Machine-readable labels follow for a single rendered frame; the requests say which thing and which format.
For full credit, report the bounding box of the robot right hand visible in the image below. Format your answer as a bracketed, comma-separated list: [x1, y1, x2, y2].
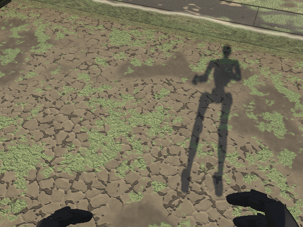
[226, 189, 302, 227]

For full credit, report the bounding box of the robot left hand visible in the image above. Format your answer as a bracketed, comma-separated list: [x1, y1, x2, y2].
[36, 206, 93, 227]

